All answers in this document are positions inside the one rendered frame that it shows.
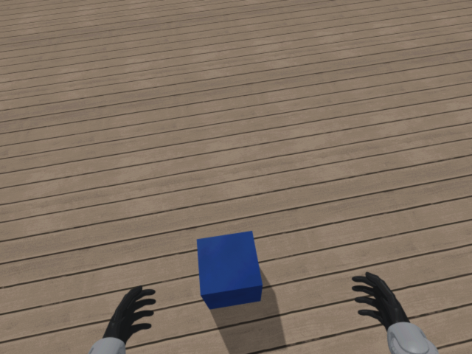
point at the right robot forearm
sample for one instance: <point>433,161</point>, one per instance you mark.
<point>408,338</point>

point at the left robot forearm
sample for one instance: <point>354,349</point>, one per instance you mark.
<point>108,345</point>

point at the robot right hand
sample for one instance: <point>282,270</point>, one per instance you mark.
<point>389,309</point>

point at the carton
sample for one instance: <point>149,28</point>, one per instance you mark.
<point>229,271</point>

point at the robot left hand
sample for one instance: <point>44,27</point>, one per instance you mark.
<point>120,325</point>

